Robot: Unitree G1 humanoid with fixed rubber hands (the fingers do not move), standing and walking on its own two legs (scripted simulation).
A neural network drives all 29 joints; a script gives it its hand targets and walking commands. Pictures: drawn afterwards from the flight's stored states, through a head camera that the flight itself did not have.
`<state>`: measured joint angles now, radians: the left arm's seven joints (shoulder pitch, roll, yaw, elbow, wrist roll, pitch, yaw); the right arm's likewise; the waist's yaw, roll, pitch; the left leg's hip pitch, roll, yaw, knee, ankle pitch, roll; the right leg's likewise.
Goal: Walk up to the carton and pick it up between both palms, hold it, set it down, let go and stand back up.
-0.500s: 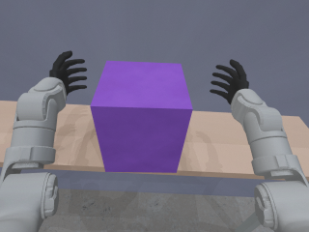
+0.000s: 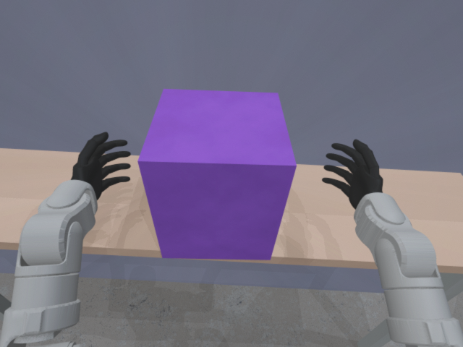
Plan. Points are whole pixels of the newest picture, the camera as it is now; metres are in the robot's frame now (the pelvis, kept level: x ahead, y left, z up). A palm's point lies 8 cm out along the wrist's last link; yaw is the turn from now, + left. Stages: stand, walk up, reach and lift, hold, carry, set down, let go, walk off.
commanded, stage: set down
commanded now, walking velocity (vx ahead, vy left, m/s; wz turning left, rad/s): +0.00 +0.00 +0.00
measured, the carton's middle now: (218, 177) +0.41 +0.03 +0.10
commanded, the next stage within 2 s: let go in 1.88 s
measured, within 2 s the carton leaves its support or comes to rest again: neither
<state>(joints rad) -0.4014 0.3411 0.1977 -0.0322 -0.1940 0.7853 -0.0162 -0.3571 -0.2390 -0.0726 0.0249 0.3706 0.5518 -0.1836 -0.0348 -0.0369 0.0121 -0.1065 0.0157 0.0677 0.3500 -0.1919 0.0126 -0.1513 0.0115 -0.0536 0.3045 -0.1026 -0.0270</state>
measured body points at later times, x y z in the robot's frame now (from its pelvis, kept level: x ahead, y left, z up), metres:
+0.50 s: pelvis +0.02 +0.00 +0.00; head +0.02 +0.01 +0.45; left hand +0.29 +0.23 +0.10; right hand +0.27 -0.20 +0.10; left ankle +0.00 +0.11 -0.75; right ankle +0.04 -0.10 -0.75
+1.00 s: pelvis +0.02 +0.01 +0.00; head +0.03 +0.02 +0.45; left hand +0.22 +0.24 +0.04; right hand +0.22 -0.20 +0.05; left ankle +0.00 +0.11 -0.75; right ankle +0.04 -0.10 -0.75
